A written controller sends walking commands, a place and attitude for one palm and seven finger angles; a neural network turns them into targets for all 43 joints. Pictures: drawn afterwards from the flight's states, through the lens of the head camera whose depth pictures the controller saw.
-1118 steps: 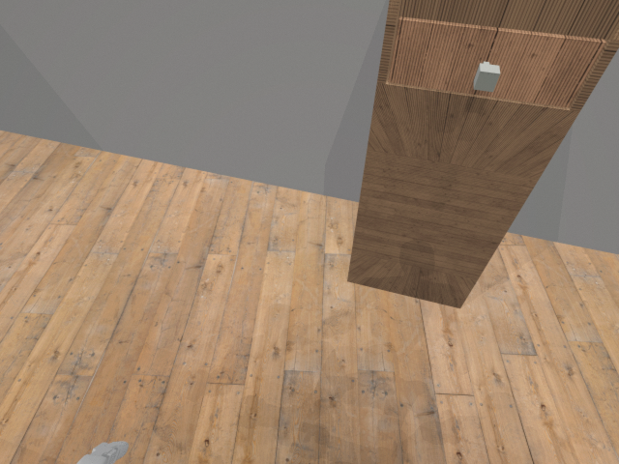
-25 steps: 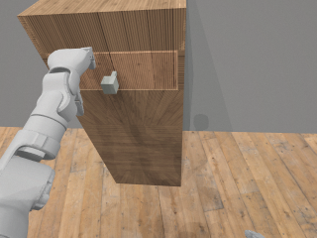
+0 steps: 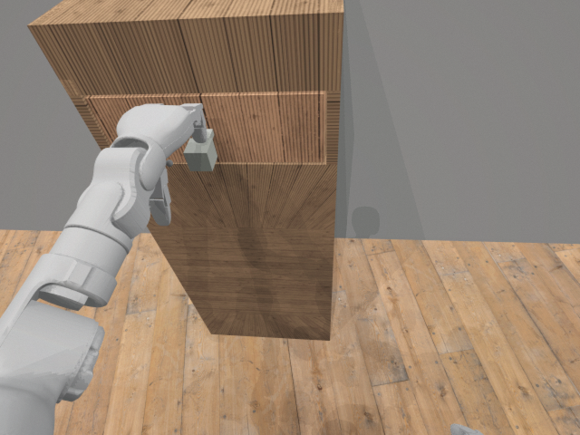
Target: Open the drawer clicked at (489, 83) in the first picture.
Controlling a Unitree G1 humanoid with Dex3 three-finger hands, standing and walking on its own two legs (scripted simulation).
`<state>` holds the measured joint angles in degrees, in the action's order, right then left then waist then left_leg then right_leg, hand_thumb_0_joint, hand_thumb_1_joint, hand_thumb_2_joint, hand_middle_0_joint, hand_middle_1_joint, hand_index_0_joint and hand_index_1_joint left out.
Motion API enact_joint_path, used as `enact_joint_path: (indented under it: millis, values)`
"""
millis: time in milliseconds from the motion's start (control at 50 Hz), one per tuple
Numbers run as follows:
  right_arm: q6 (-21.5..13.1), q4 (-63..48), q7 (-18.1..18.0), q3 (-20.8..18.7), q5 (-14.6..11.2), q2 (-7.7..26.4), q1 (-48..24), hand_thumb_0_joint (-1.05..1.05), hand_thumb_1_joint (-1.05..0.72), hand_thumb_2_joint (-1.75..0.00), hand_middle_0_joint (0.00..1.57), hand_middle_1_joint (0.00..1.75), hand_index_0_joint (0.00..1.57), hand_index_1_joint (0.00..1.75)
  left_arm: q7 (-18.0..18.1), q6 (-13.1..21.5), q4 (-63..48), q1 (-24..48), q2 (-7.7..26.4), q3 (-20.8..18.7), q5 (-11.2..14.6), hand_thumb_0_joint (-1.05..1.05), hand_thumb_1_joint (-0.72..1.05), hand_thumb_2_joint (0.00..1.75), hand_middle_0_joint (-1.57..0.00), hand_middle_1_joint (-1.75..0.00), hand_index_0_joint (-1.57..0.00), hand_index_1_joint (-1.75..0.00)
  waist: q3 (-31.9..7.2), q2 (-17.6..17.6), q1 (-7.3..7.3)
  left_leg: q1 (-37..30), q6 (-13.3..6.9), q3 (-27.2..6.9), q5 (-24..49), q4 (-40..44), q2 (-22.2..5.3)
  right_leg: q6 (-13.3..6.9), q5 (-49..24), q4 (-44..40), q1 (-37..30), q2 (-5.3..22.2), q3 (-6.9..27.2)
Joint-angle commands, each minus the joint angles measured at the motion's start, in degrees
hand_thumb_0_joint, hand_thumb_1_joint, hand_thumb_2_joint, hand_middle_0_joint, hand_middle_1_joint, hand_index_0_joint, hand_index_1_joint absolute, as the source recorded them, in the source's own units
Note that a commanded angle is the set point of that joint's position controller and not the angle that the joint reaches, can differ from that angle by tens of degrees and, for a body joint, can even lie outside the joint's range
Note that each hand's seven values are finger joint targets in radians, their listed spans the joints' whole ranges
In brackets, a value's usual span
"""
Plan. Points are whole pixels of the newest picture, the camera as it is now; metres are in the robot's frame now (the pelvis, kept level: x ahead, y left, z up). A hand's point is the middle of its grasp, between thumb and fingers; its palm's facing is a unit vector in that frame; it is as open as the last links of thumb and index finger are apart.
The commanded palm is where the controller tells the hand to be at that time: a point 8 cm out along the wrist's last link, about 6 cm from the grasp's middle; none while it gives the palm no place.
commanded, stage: re-aim the fingers above the handle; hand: left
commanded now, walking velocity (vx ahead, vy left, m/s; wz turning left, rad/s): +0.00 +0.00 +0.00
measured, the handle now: (204, 146) +0.52 +0.17 +0.13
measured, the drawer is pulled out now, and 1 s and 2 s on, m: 0.00 0.00 0.00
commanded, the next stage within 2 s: lower the fingers behind the handle in 0.68 s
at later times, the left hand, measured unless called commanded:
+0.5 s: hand (201, 173) +0.42 +0.15 +0.16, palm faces -0.09 +0.02 -1.00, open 13.8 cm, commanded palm +0.43 +0.17 +0.25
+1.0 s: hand (174, 164) +0.43 +0.18 +0.17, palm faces -0.07 -0.01 -1.00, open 14.0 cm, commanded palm +0.42 +0.19 +0.23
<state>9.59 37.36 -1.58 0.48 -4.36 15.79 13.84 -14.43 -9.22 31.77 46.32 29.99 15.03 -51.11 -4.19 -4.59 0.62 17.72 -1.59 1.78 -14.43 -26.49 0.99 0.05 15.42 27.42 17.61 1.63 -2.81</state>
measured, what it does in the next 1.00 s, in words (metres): stands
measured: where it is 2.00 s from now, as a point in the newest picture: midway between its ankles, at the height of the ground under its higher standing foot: outside the picture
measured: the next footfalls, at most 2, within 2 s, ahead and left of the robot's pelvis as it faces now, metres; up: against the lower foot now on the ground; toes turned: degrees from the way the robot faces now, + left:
none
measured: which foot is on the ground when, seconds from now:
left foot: down 0.00-1.00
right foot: down 0.00-1.00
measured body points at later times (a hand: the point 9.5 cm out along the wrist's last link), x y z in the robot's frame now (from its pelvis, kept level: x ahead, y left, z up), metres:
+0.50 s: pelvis +0.00 +0.00 +0.00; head +0.02 -0.03 +0.45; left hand +0.42 +0.14 +0.21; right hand +0.15 -0.25 -0.13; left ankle -0.01 +0.10 -0.74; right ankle -0.02 -0.12 -0.74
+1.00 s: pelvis +0.00 -0.01 +0.00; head +0.02 -0.03 +0.45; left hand +0.43 +0.18 +0.22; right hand +0.13 -0.27 -0.12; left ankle -0.01 +0.10 -0.74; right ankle -0.02 -0.12 -0.74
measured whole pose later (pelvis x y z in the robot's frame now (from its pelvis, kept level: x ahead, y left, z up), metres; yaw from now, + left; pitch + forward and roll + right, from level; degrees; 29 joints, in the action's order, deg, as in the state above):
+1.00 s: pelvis +0.00 -0.01 +0.00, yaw +0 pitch +5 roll +0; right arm 8.1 37.4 -3.7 -0.6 -3.8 16.9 12.8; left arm -14.5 1.3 27.2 43.4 31.7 11.0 -49.5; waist -3.0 -3.4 0.7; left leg 17.4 -1.1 1.2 -15.6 -28.1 0.5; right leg -0.5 16.3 28.4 16.9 1.1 -3.3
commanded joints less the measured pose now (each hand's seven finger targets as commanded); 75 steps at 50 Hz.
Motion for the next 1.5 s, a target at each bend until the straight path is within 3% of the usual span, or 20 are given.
enact_joint_path:
  millis: [0, 20, 120, 160, 240, 300, 360, 420, 520, 620, 680, 720, 760, 820, 920, 980, 1100, 1220, 1360, 1480]
  values:
    - [-4.81, -8.60, -1.69, -2.58, 0.66, 6.10, -5.82, 0.00, -0.90, -0.90, 0.20, 0.30, 0.20, 0.30, 2.76, 9.91, -24.66, 34.03, 8.62, -6.50, 2.61, 0.00, -0.50, 0.30, -0.30, -1.20, -0.30, -1.20, -20.40, 1.34, -2.73, -15.39, -1.44, -2.60, 23.51, -1.04, 0.84, -2.08, -18.42, -1.46, -3.23, -2.69, 1.73]
    - [-5.21, -8.08, -1.72, -2.74, 1.03, 6.23, -5.43, 0.00, -0.90, -0.90, 0.20, 0.30, 0.20, 0.30, 5.06, 11.38, -26.42, 35.26, 13.56, -11.22, 2.86, 0.00, -0.50, 0.30, -0.30, -1.20, -0.30, -1.20, -21.06, -0.43, -1.61, -15.35, -0.83, -2.60, 24.81, -1.17, 0.75, -2.48, -18.55, -1.61, -4.12, -2.80, 1.57]
    - [-5.00, -3.64, -0.97, -2.02, 1.15, 5.92, -4.91, 0.00, -0.90, -0.90, 0.20, 0.30, 0.20, 0.30, 14.07, 8.24, -6.56, 31.66, 17.68, -19.29, 1.50, 0.00, -0.50, 0.30, -0.30, -1.20, -0.30, -1.20, -16.77, 4.75, 0.65, -7.00, 0.89, -1.12, 22.02, 0.70, 0.57, -2.39, -17.70, -1.84, -7.56, -3.06, 0.47]
    - [-4.36, -3.31, -0.50, -1.42, 1.03, 6.08, -6.35, 0.00, -0.90, -0.90, 0.20, 0.30, 0.20, 0.30, 15.44, 4.57, -0.46, 31.52, 16.09, -16.79, -0.52, 0.00, -0.50, 0.30, -0.30, -1.20, -0.30, -1.20, -15.08, 5.07, 1.23, -4.04, 1.20, -0.21, 19.53, 1.96, 0.39, -2.19, -16.35, -1.80, -7.67, -2.72, 0.43]
    - [-2.43, -5.12, 0.52, -1.64, 0.85, 7.20, -7.24, 0.00, -0.90, -0.90, 0.20, 0.30, 0.20, 0.30, 12.28, -2.63, 3.30, 27.49, 10.99, -9.40, -5.27, 0.00, -0.50, 0.30, -0.30, -1.20, -0.30, -1.20, -19.85, 4.70, 0.33, -5.20, 0.70, 0.50, 21.61, 1.54, -0.35, -2.17, -19.02, -1.27, -8.98, -1.99, 1.17]
    - [-1.65, -8.47, 0.68, -2.68, 0.29, 7.47, -8.39, 0.00, -0.90, -0.90, 0.20, 0.30, 0.20, 0.30, 6.19, -3.99, -6.04, 26.47, 2.02, -1.05, -3.87, 0.00, -0.50, 0.30, -0.30, -1.20, -0.30, -1.20, -21.83, 7.30, -2.59, -9.64, -0.83, -0.35, 21.63, 0.09, -0.24, -1.60, -20.77, -1.37, -7.40, -1.88, 1.67]
    - [-2.37, -10.33, -0.10, -2.65, 0.19, 7.15, -8.82, 0.00, -0.90, -0.90, 0.20, 0.30, 0.20, 0.30, 0.88, -0.42, -16.13, 26.41, 0.35, 0.83, 0.05, 0.00, -0.50, 0.30, -0.30, -1.20, -0.30, -1.20, -21.60, 8.10, -3.88, -13.08, -2.10, -1.64, 22.59, -0.98, 0.62, -1.25, -21.21, -0.99, -5.62, -2.14, 1.79]
    - [-3.65, -9.73, -1.06, -2.32, 0.73, 6.77, -8.14, 0.00, -0.90, -0.90, 0.20, 0.30, 0.20, 0.30, 1.38, 6.03, -24.34, 30.80, 8.88, -6.06, 2.00, 0.00, -0.50, 0.30, -0.30, -1.20, -0.30, -1.20, -21.48, 4.17, -2.39, -14.59, -1.70, -2.44, 23.62, -1.16, 0.83, -1.89, -20.00, -1.09, -5.54, -2.22, 1.96]
    - [-4.86, -5.57, -1.57, -1.66, 1.53, 5.56, -6.18, 0.00, -0.90, -0.90, 0.20, 0.30, 0.20, 0.30, 12.25, 10.26, -15.87, 35.53, 21.35, -21.06, 1.03, 0.00, -0.50, 0.30, -0.30, -1.20, -0.30, -1.20, -19.47, 3.23, 1.01, -8.92, 0.44, -1.80, 23.60, -0.02, 0.78, -2.61, -18.81, -0.99, -8.42, -3.08, 0.91]
    - [-3.88, -3.12, -0.61, -0.98, 1.18, 5.54, -8.00, 0.00, -0.90, -0.90, 0.20, 0.30, 0.20, 0.30, 17.84, 2.31, 1.48, 31.12, 17.02, -17.36, -2.37, 0.00, -0.50, 0.30, -0.30, -1.20, -0.30, -1.20, -17.98, 5.71, 1.95, -4.14, 1.39, 0.85, 20.29, 2.04, 0.18, -2.02, -18.31, -1.73, -11.12, -2.38, 1.16]
    - [-2.35, -3.99, -0.38, -0.92, 0.89, 7.02, -8.37, 0.00, -0.90, -0.90, 0.20, 0.30, 0.20, 0.30, 14.04, -4.26, 8.15, 28.06, 14.92, -12.18, -5.57, 0.00, -0.50, 0.30, -0.30, -1.20, -0.30, -1.20, -18.95, 7.65, 0.81, -2.80, 0.76, 1.52, 18.72, 2.46, -0.24, -1.47, -19.29, -1.85, -11.49, -1.67, 1.73]
    - [-1.28, -6.57, -0.33, -1.65, -0.02, 7.70, -8.52, 0.00, -0.90, -0.90, 0.20, 0.30, 0.20, 0.30, 8.81, -6.71, 5.92, 25.52, 7.48, -5.22, -5.39, 0.00, -0.50, 0.30, -0.30, -1.20, -0.30, -1.20, -19.84, 10.03, -1.35, -4.60, -0.36, 1.32, 18.38, 1.86, -0.18, -1.22, -20.72, -2.29, -11.22, -1.35, 2.00]
    - [-1.28, -8.70, -0.21, -2.40, -0.19, 7.98, -8.81, 0.00, -0.90, -0.90, 0.20, 0.30, 0.20, 0.30, 3.47, -5.62, -3.90, 26.68, 1.85, 0.21, -3.19, 0.00, -0.50, 0.30, -0.30, -1.20, -0.30, -1.20, -20.38, 9.84, -3.60, -8.60, -1.41, 0.10, 18.41, 0.80, 0.05, -0.93, -21.40, -2.12, -8.37, -1.50, 2.05]
    - [-2.57, -9.73, -1.44, -2.19, 0.06, 7.83, -8.22, 0.00, -0.90, -0.90, 0.20, 0.30, 0.20, 0.30, -2.14, 0.68, -13.01, 27.52, 2.21, 0.73, 0.01, 0.00, -0.50, 0.30, -0.30, -1.20, -0.30, -1.20, -19.04, 9.45, -4.88, -10.25, -2.57, -1.07, 18.21, -0.54, 1.07, -0.97, -21.29, -1.87, -6.79, -1.45, 2.32]
    - [-4.17, -7.75, -3.18, -2.63, 1.20, 6.78, -4.96, 0.00, -0.90, -0.90, 0.20, 0.30, 0.20, 0.30, 1.56, 14.50, -21.02, 30.68, 18.99, -16.40, 3.30, 0.00, -0.50, 0.30, -0.30, -1.20, -0.30, -1.20, -20.35, 1.98, -1.23, -10.95, -1.46, -1.47, 20.99, -1.37, 1.42, -2.02, -21.37, -1.32, -7.67, -2.14, 2.50]
    - [-4.37, -5.68, -1.64, -3.02, 0.86, 5.88, -3.36, 0.00, -0.90, -0.90, 0.20, 0.30, 0.20, 0.30, 6.80, 13.67, -10.76, 26.43, 10.17, -11.69, 1.96, 0.00, -0.50, 0.30, -0.30, -1.20, -0.30, -1.20, -14.14, 1.63, -1.51, -8.41, -0.05, -1.87, 22.59, -1.67, 0.47, -2.21, -18.29, -0.86, -1.81, -3.03, 0.82]
    - [-3.32, -5.60, 0.54, -3.27, 1.29, 6.71, -4.33, 0.00, -0.90, -0.90, 0.20, 0.30, 0.20, 0.30, 13.21, 7.48, -5.05, 25.02, 10.08, -11.82, -2.32, 0.00, -0.50, 0.30, -0.30, -1.20, -0.30, -1.20, -19.12, 3.23, -0.08, -6.00, 0.54, -0.83, 21.97, -1.54, 0.02, -2.51, -17.47, 0.44, -3.66, -2.90, 0.77]
    - [-3.02, -7.18, 0.08, -3.87, 1.55, 6.81, -4.63, 0.00, -0.90, -0.90, 0.20, 0.30, 0.20, 0.30, 13.37, 5.33, -11.97, 28.89, 9.59, -10.01, -3.45, 0.00, -0.50, 0.30, -0.30, -1.20, -0.30, -1.20, -26.18, 3.95, -1.64, -10.06, -0.46, -1.37, 24.33, -2.87, -0.15, -2.25, -19.58, 0.82, -5.59, -2.84, 1.47]
    - [-2.75, -5.81, -1.22, -2.88, 0.93, 6.64, -4.12, 0.00, -0.90, -0.90, 0.20, 0.30, 0.20, 0.30, 12.52, 5.18, -2.19, 26.08, 9.50, -10.54, -2.89, 0.00, -0.50, 0.30, -0.30, -1.20, -0.30, -1.20, -14.92, 6.16, -2.12, -5.35, -0.47, -1.22, 15.93, -1.18, -0.21, -2.01, -13.50, -0.31, -1.11, -2.92, 0.88]
    - [-2.52, -6.64, -1.29, -2.81, 1.39, 6.24, -3.35, 0.00, -0.90, -0.90, 0.20, 0.30, 0.20, 0.30, 13.03, 6.80, -0.33, 21.12, 10.65, -12.24, -4.24, 0.00, -0.50, 0.30, -0.30, -1.20, -0.30, -1.20, -17.27, 6.21, -0.73, -3.46, -0.58, -0.51, 18.11, -2.01, -0.21, -2.09, -16.96, 0.92, -4.16, -2.58, 1.48]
